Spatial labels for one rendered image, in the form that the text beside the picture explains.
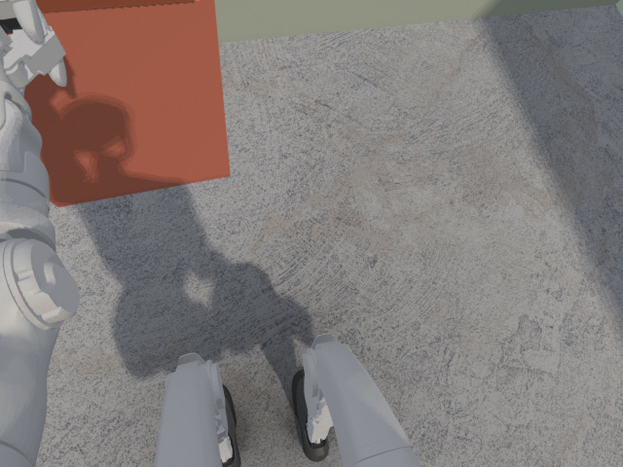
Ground robot left upper arm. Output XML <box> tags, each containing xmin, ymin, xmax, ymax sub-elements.
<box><xmin>0</xmin><ymin>238</ymin><xmax>80</xmax><ymax>467</ymax></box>

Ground cabinet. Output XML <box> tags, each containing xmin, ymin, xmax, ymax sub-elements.
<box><xmin>6</xmin><ymin>0</ymin><xmax>231</xmax><ymax>207</ymax></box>

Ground left robot shin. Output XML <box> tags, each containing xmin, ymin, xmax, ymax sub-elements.
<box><xmin>165</xmin><ymin>353</ymin><xmax>233</xmax><ymax>459</ymax></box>

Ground left robot forearm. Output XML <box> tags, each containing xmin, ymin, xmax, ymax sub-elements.
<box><xmin>0</xmin><ymin>80</ymin><xmax>56</xmax><ymax>252</ymax></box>

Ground robot left hand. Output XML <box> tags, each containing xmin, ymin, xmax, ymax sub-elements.
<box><xmin>0</xmin><ymin>0</ymin><xmax>67</xmax><ymax>98</ymax></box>

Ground robot left thigh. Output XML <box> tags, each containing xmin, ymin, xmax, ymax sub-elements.
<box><xmin>154</xmin><ymin>360</ymin><xmax>226</xmax><ymax>467</ymax></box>

